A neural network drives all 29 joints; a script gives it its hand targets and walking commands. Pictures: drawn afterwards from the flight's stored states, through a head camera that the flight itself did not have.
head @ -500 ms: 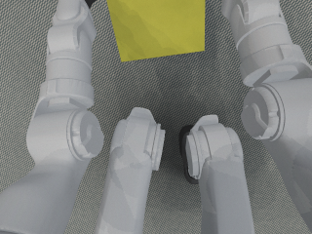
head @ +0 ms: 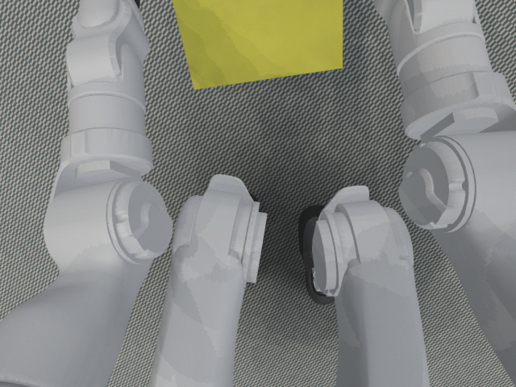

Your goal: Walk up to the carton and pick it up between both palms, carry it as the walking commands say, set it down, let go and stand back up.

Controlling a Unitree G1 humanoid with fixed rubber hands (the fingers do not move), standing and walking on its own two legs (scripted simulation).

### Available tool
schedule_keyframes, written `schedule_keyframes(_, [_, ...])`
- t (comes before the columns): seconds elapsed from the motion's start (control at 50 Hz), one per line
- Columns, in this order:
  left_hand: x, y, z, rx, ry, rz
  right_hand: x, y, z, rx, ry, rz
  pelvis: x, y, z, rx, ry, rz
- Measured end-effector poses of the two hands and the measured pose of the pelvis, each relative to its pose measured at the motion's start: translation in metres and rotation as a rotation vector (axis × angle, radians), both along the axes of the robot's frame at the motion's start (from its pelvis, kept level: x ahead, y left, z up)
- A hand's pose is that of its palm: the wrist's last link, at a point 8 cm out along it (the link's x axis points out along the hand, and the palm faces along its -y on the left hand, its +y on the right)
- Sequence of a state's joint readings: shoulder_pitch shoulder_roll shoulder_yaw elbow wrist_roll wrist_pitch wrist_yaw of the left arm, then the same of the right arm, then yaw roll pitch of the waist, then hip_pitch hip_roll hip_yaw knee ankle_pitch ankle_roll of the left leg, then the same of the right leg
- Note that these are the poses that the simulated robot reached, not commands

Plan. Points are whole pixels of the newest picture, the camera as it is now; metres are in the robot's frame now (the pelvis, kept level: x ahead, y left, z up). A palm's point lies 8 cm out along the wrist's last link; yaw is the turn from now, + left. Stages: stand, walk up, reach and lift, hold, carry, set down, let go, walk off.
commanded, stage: set down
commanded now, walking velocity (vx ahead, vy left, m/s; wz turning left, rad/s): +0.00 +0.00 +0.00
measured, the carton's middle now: out of the picture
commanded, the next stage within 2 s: none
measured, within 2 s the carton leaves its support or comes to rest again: rests again in 0.72 s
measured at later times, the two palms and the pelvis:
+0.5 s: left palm out of the picture +0.54 +0.20 -0.17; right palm out of the picture +0.59 -0.08 -0.17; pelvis +0.01 +0.00 -0.01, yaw +0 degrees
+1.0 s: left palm (134, 8) +0.52 +0.20 -0.19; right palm out of the picture +0.57 -0.08 -0.19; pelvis +0.00 +0.00 -0.02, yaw +0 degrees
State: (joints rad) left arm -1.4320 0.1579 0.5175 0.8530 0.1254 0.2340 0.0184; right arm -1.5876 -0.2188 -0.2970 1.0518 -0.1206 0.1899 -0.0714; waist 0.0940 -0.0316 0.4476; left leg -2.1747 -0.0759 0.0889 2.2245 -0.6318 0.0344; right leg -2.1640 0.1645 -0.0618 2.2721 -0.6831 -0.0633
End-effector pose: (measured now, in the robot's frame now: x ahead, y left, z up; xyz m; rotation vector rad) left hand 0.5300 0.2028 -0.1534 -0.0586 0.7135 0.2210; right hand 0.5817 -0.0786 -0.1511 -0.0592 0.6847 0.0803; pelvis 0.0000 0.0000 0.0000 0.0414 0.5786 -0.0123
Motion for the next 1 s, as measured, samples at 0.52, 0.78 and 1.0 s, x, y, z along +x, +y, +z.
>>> schedule_keyframes(0.52, [0.01, 0.0, -0.015, -0.013, -0.014, -0.013, 0.006, -0.002, -0.017, 0.03, -0.015, 0.005, 0.01, 0.001, -0.008, 0.0, 0.003, 0.002])
schedule_keyframes(0.78, [-0.008, 0.001, -0.039, -0.002, 0.063, -0.043, -0.013, 0.0, -0.044, 0.015, 0.043, 0.024, 0.008, 0.001, -0.012, 0.002, -0.029, -0.001])
schedule_keyframes(1.0, [-0.013, 0.0, -0.038, -0.001, 0.066, -0.03, -0.015, -0.001, -0.041, -0.014, 0.054, 0.041, 0.002, 0.0, -0.02, 0.004, -0.063, -0.004])
